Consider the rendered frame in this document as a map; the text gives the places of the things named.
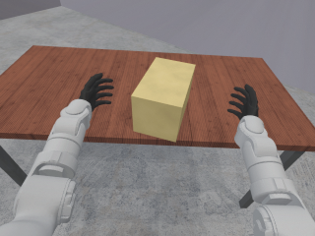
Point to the robot left upper arm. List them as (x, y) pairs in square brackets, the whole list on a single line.
[(45, 203)]

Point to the robot right forearm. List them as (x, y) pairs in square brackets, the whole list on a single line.
[(269, 183)]

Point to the carton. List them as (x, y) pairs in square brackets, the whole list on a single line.
[(160, 99)]

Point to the robot right upper arm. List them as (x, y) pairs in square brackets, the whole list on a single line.
[(282, 220)]

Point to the robot left hand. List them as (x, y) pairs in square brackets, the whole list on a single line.
[(91, 93)]

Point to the robot right hand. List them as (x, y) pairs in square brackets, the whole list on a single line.
[(250, 102)]

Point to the table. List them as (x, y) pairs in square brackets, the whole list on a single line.
[(46, 79)]

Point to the robot left forearm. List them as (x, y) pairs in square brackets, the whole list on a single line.
[(61, 151)]

